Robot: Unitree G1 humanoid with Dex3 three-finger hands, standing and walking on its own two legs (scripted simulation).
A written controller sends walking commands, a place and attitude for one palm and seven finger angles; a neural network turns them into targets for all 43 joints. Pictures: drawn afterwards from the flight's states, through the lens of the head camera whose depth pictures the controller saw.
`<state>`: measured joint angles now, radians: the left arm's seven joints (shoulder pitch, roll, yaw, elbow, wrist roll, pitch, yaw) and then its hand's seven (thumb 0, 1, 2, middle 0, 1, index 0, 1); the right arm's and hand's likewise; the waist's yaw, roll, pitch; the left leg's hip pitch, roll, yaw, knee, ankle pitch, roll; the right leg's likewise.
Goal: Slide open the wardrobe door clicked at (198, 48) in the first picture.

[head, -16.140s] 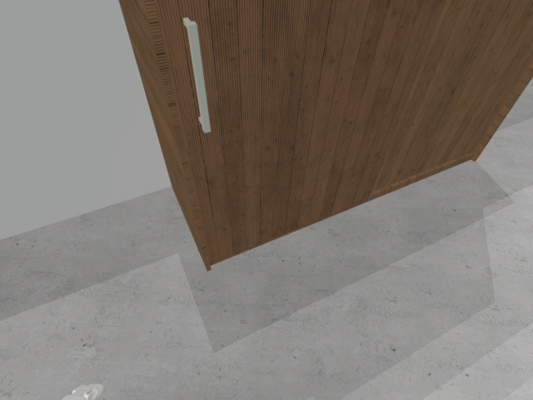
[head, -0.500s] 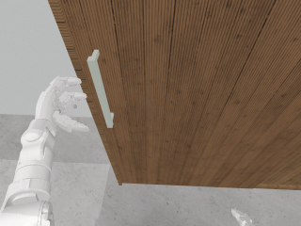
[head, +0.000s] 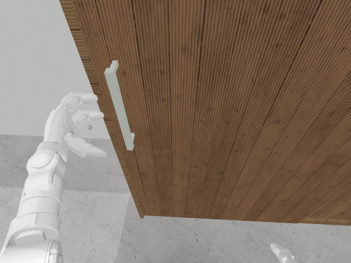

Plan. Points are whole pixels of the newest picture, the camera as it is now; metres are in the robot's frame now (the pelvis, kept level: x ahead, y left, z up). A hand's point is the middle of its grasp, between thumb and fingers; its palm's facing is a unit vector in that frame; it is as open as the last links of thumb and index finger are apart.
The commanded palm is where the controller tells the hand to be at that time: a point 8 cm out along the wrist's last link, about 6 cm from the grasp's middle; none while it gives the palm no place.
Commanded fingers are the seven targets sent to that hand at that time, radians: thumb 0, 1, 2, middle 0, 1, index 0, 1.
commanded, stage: feel for the door with the fingertips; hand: left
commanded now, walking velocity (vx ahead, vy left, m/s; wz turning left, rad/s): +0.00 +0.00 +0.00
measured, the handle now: (123, 111) +0.44 +0.15 +0.11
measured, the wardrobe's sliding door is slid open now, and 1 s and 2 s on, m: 0.00 0.00 0.00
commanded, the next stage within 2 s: slide the fingers in behind the handle in 0.94 s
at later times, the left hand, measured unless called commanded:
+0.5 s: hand (107, 127) +0.38 +0.17 +0.11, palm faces -0.01 -1.00 +0.01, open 14.0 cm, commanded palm +0.36 +0.23 +0.12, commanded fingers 0.00 -0.50 0.30 -0.30 -1.20 -0.30 -1.20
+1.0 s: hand (104, 122) +0.39 +0.18 +0.12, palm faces +0.00 -1.00 +0.00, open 13.9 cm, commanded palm +0.38 +0.22 +0.12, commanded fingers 0.00 -0.50 0.30 -0.30 -1.20 -0.30 -1.20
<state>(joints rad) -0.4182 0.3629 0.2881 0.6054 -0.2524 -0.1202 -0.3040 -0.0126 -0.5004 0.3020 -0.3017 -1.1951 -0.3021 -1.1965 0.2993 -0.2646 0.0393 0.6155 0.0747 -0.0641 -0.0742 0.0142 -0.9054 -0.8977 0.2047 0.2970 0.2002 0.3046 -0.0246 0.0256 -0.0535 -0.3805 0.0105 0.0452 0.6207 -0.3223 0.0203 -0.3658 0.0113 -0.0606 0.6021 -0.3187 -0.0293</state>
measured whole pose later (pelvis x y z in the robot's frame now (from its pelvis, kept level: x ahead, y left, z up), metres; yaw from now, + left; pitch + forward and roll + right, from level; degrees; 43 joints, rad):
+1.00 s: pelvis -0.01 +0.00 +0.00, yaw +1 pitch +5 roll +0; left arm -0.51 0.31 0.22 0.68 -0.22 -0.16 -0.21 -0.01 -0.50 0.30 -0.33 -1.22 -0.31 -1.21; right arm 0.30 -0.26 0.03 0.64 0.07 -0.05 -0.06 0.01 -0.91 -0.90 0.20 0.30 0.20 0.30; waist -0.03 0.02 -0.05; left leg -0.40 0.01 0.04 0.63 -0.32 0.02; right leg -0.38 0.01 -0.07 0.61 -0.32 -0.03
